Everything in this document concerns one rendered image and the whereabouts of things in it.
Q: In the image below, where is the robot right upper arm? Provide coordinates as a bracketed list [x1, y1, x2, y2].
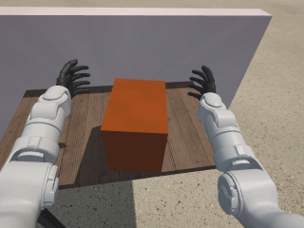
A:
[218, 168, 304, 228]

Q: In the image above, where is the left robot hand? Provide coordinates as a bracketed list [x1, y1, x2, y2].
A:
[56, 59, 90, 100]

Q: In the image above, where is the carton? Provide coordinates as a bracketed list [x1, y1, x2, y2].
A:
[100, 78, 168, 173]

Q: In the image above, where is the left robot forearm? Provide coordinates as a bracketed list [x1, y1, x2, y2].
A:
[0, 85, 71, 178]

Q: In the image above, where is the right robot forearm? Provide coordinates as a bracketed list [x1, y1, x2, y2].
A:
[196, 92, 279, 202]

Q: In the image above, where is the robot left upper arm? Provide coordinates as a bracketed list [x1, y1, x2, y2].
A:
[0, 161, 59, 228]

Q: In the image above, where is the right robot hand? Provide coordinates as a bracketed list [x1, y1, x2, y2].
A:
[187, 66, 217, 101]

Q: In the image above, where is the table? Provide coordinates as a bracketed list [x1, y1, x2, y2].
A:
[0, 81, 217, 228]

